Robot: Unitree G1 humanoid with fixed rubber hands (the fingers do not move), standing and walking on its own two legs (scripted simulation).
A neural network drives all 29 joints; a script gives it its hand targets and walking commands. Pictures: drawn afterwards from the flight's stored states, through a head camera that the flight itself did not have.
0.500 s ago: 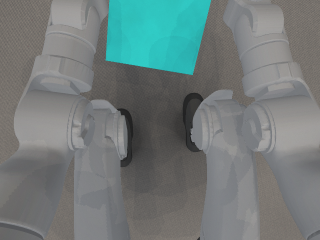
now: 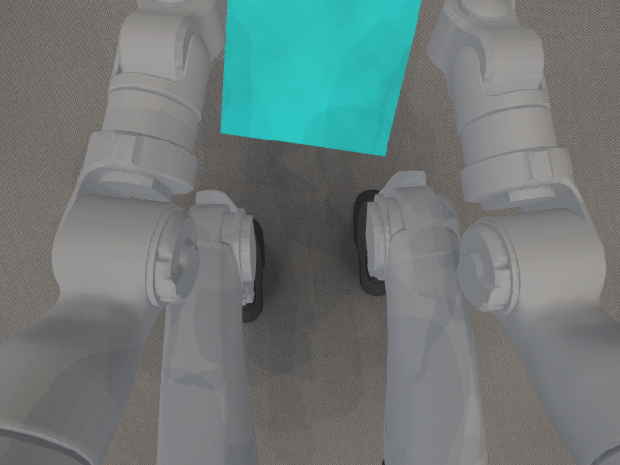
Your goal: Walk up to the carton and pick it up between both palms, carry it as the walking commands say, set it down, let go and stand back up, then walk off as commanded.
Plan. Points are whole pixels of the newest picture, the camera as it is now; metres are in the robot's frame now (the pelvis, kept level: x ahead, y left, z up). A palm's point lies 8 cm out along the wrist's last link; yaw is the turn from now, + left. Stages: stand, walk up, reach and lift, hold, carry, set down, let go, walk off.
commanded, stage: reach and lift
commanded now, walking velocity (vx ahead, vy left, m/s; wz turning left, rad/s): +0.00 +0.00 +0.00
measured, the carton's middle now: (318, 25) +0.55 -0.04 -0.21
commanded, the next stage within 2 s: none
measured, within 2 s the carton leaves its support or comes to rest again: neither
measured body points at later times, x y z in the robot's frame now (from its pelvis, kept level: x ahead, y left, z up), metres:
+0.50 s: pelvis +0.00 +0.00 +0.05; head +0.31 -0.03 +0.36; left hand +0.56 +0.08 -0.03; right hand +0.52 -0.18 -0.04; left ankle +0.15 +0.13 -0.40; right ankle +0.18 -0.12 -0.40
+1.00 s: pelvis +0.00 +0.00 +0.11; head +0.28 -0.03 +0.46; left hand +0.54 +0.09 +0.05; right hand +0.50 -0.18 +0.05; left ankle +0.15 +0.13 -0.40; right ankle +0.18 -0.12 -0.40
